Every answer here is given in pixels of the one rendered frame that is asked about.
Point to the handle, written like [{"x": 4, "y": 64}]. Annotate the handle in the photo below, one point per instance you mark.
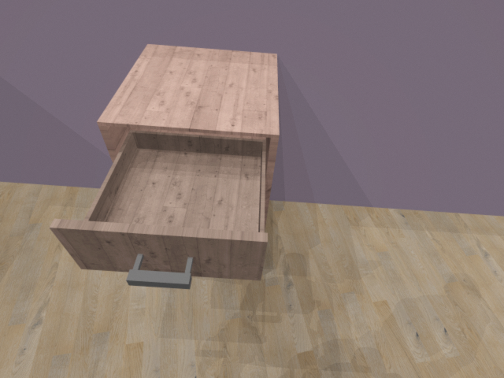
[{"x": 144, "y": 278}]

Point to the cabinet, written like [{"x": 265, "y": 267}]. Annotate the cabinet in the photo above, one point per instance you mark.
[{"x": 198, "y": 91}]

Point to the drawer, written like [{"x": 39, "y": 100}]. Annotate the drawer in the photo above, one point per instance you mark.
[{"x": 173, "y": 196}]

